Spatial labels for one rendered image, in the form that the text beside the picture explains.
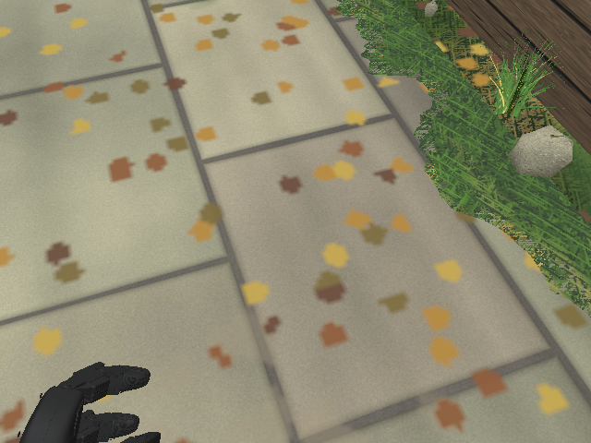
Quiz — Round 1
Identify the left robot hand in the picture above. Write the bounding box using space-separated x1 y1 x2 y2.
18 362 161 443

